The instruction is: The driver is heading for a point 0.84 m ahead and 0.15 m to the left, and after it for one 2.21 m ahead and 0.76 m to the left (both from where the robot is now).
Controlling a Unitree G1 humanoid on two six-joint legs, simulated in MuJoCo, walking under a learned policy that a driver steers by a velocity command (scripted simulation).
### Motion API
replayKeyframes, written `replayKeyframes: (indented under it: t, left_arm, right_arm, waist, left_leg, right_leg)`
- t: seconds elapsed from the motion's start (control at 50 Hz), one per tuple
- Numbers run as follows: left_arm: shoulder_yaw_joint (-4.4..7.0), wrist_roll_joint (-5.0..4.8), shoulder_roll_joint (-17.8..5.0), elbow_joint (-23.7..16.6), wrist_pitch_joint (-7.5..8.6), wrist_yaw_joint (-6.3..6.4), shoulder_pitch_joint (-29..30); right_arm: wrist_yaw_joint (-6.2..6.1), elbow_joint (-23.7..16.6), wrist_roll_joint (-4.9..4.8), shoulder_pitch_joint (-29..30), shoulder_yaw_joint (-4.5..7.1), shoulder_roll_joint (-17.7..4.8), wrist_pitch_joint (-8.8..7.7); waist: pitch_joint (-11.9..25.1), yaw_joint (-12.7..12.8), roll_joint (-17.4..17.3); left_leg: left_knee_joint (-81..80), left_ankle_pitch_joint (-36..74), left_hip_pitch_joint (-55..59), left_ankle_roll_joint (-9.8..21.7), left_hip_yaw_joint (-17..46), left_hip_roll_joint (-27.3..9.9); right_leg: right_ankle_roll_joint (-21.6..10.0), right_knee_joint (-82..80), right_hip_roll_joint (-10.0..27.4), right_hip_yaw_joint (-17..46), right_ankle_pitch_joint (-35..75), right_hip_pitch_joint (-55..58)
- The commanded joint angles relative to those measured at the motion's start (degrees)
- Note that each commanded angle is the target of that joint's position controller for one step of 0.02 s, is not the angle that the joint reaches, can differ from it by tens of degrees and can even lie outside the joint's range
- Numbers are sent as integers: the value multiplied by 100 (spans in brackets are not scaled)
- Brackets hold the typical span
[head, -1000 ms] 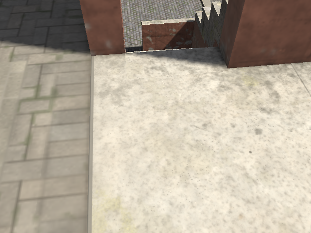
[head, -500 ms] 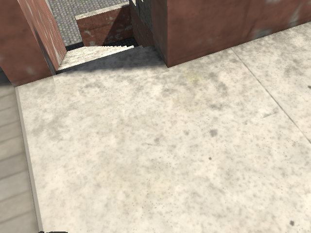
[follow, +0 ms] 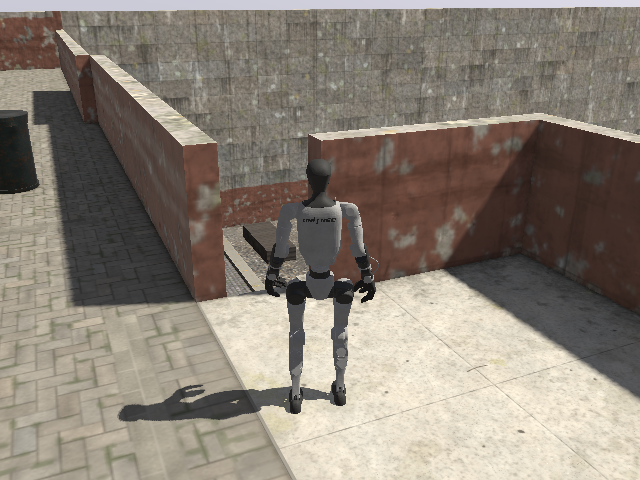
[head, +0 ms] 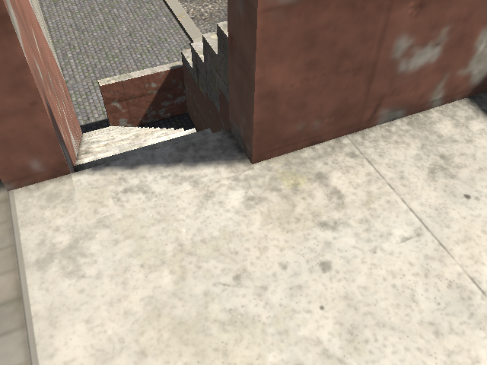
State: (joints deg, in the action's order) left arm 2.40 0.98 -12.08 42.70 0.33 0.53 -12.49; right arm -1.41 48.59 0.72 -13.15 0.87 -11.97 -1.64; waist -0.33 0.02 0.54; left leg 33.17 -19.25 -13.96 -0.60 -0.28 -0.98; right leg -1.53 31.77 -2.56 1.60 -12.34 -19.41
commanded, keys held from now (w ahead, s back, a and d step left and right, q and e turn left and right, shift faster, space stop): w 1.00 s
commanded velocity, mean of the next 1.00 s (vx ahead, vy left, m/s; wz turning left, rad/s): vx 0.39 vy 0.00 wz -0.01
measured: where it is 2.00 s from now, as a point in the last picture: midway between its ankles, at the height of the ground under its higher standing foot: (233, 245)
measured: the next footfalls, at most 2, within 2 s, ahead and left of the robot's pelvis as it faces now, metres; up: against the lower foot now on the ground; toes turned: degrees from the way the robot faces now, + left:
left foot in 0.68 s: +0.44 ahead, +0.13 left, +0.00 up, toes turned +2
right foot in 1.24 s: +0.75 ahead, -0.10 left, +0.00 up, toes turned -1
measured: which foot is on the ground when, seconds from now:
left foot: down 0.00-0.22, up 0.24-0.66, down 0.68-1.00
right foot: down 0.00-0.70, up 0.72-1.00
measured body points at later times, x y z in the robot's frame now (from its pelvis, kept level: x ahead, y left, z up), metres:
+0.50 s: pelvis +0.15 -0.01 +0.01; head +0.17 -0.03 +0.46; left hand +0.13 +0.24 -0.11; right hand +0.35 -0.25 -0.09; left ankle +0.29 +0.15 -0.67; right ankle +0.06 -0.11 -0.73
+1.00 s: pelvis +0.42 +0.06 +0.02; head +0.44 +0.07 +0.47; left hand +0.58 +0.32 -0.09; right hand +0.45 -0.21 -0.11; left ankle +0.40 +0.13 -0.73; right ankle +0.57 -0.13 -0.65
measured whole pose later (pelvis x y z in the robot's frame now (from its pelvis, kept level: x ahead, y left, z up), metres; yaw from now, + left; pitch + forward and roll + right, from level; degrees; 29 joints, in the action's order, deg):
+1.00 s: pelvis +0.42 +0.06 +0.02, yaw +0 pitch +1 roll +1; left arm 3.6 -0.1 -16.1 45.0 3.9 0.9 -8.9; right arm 1.2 51.2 0.0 -20.1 2.8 -14.3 -5.5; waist 0.0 -3.3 2.4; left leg 13.7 -9.1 -6.0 4.9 -3.0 5.0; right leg -0.4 50.4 8.4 3.5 -0.5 -41.1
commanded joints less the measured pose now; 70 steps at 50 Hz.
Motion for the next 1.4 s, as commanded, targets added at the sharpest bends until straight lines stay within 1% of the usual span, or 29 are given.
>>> replayKeyframes:
  t: [0.02,0.06,0.14,0.2,0.22,0.24,0.26,0.32,0.36,0.46,0.6,0.64,0.68,0.7,0.72,0.74,0.78,0.82,0.88,1.02,1.12,1.2,1.24,1.26,1.28,1.3,1.32,1.36,1.4]
  left_arm:
    - [157,-51,-469,-268,74,21,44]
    - [195,-130,-523,-258,128,18,35]
    - [181,-235,-401,-356,481,-84,340]
    - [286,-222,-524,32,534,-122,-590]
    - [423,-200,-929,172,541,-92,-1134]
    - [587,-197,-1493,286,545,-126,-1795]
    - [462,-127,-1195,266,583,-144,-1867]
    - [276,-118,-759,86,581,-142,-1165]
    - [188,-116,-570,132,514,-136,-1107]
    - [226,-138,-875,280,433,-1,-1301]
    - [280,-239,-1065,561,436,19,-1422]
    - [321,-198,-1195,566,390,24,-1277]
    - [263,-126,-1093,511,321,46,-1157]
    - [91,-76,-516,377,368,18,-1751]
    - [-6,-174,-302,503,497,-26,-1983]
    - [162,-338,-914,390,590,-53,-1435]
    - [182,-296,-1002,151,631,-14,-573]
    - [214,-185,-859,238,488,31,-786]
    - [196,-157,-704,241,345,62,-747]
    - [119,-115,-566,-125,458,-17,733]
    - [46,-187,-534,-434,535,-198,1601]
    - [112,-191,-783,-489,586,-276,1454]
    - [336,-188,-1191,-77,588,-184,29]
    - [472,-80,-1686,169,565,-99,-1213]
    - [552,-85,-1993,385,506,-134,-1509]
    - [412,-77,-1332,321,473,-116,-1494]
    - [327,-98,-1107,276,494,-104,-972]
    - [267,-62,-920,201,529,-93,-186]
    - [246,-21,-800,312,610,-53,99]
  right_arm:
    - [-29,-193,-51,-235,183,-739,-48]
    - [-27,-218,-112,-327,229,-878,-56]
    - [-10,-178,-227,-420,354,-1202,-223]
    - [87,-305,-254,78,305,-997,-225]
    - [88,-471,-256,348,224,-736,-271]
    - [66,-657,-236,429,196,-638,-387]
    - [62,-702,-232,500,260,-863,-461]
    - [192,-582,-264,381,266,-756,-485]
    - [268,-561,-199,428,279,-661,-426]
    - [326,-864,-142,1280,151,-368,-390]
    - [428,-1189,-217,1901,204,-696,-443]
    - [426,-1106,-195,1455,303,-901,-453]
    - [324,-634,-182,-278,527,-1303,-407]
    - [274,-507,-17,-1123,646,-1867,-389]
    - [323,-409,-82,-1269,573,-1644,-385]
    - [330,-442,-142,-815,463,-1284,-391]
    - [335,-541,-96,19,363,-980,-403]
    - [372,-544,6,350,313,-770,-477]
    - [360,-374,-39,197,343,-884,-561]
    - [179,-60,-126,-562,366,-1158,-446]
    - [169,205,-152,-1122,361,-1204,-307]
    - [112,257,-185,-987,426,-1376,-241]
    - [129,138,-161,-660,360,-1227,-225]
    - [138,-75,-67,-543,242,-971,-254]
    - [203,-21,-122,-1406,21,-187,-354]
    - [210,105,-305,-1089,186,-893,-439]
    - [215,-83,-425,-509,296,-1229,-477]
    - [151,-206,-249,-39,295,-1052,-434]
    - [121,-185,-228,-275,289,-794,-278]
  waist:
    - [190,-83,-215]
    - [-259,-130,-384]
    - [-751,-143,-914]
    - [-323,381,-744]
    - [-220,573,46]
    - [82,744,1463]
    - [131,708,1284]
    - [-105,267,82]
    - [-128,181,272]
    - [-364,340,263]
    - [-585,290,461]
    - [-188,-14,589]
    - [900,-836,488]
    - [1922,-736,-779]
    - [2596,-640,-1709]
    - [1602,-645,-1203]
    - [405,-287,-289]
    - [241,100,-485]
    - [52,200,-437]
    - [-240,-276,-272]
    - [-442,-591,-284]
    - [-238,-309,-506]
    - [678,504,-584]
    - [1677,942,-45]
    - [2402,499,1628]
    - [2268,802,992]
    - [1332,722,818]
    - [392,357,314]
    - [134,7,386]
  left_leg:
    - [-837,-825,-439,374,393,-287]
    - [-1160,-2000,-478,716,891,-568]
    - [-1883,-1731,58,1419,2443,-1773]
    - [-1185,-302,-640,930,1341,-1096]
    - [106,519,-1372,512,468,-388]
    - [2033,225,-2459,139,-192,285]
    - [3185,-1108,-3321,164,382,258]
    - [3462,-26,-3683,493,499,-421]
    - [3002,519,-3296,423,317,-579]
    - [1165,1646,-2889,79,-57,-406]
    - [-193,1988,-2188,376,-4,-186]
    - [-246,1660,-1423,577,-191,56]
    - [-124,1587,1051,922,-108,37]
    - [-236,852,3349,1673,2206,-1526]
    - [-1528,-402,3923,2127,4614,-2189]
    - [-1790,-1013,3205,1793,4148,-1994]
    - [-2033,-89,1279,1462,2591,-1588]
    - [-2336,634,319,1357,1822,-1193]
    - [-2653,1144,-58,1489,1266,-1077]
    - [-2725,1849,517,1230,545,-870]
    - [-2392,2008,1437,1236,550,-1142]
    - [-1774,3397,1978,1056,572,-1346]
    - [-325,4969,1507,826,376,-966]
    - [1443,3459,190,619,146,-573]
    - [3371,-1070,-2223,271,140,422]
    - [4022,-1379,-2765,357,935,207]
    - [4042,-770,-3005,426,858,-83]
    - [3701,86,-2682,311,662,-471]
    - [3534,338,-2062,237,681,-600]
  right_leg:
    - [-260,-202,131,222,-846,449]
    - [-318,83,9,71,-1944,-234]
    - [-418,780,208,-239,-930,-1033]
    - [-558,-227,179,-181,-468,972]
    - [-858,-835,726,972,-889,1736]
    - [-1537,-1642,1820,3050,-735,2783]
    - [-1828,-1860,2304,3874,-106,3113]
    - [-1353,-1882,1928,2317,493,2757]
    - [-1110,-2120,1576,1545,1098,2388]
    - [-1031,-2420,1263,614,1606,1783]
    - [-847,-2253,1663,450,1677,2097]
    - [-703,-1588,1647,324,3254,2333]
    - [-396,576,1194,-30,3934,1466]
    - [-50,2968,480,-232,1505,-607]
    - [45,4273,-155,479,-1905,-1706]
    - [-49,4756,233,709,-1685,-2383]
    - [-146,4233,806,352,-680,-2187]
    - [-144,3722,1104,414,-214,-1480]
    - [-14,3261,1182,318,148,-1540]
    - [149,905,1002,47,2039,-2001]
    - [71,31,789,-92,1789,-2181]
    - [-222,-327,546,-194,892,-1561]
    - [-542,-597,356,-272,1082,748]
    - [-909,-310,1400,786,1468,2856]
    - [-1733,-694,2703,3224,537,4903]
    - [-1527,-1171,2578,3536,-469,4613]
    - [-1175,-1441,2319,2581,-633,3761]
    - [-1047,-1954,2049,1630,214,2205]
    - [-930,-2261,1814,856,976,1381]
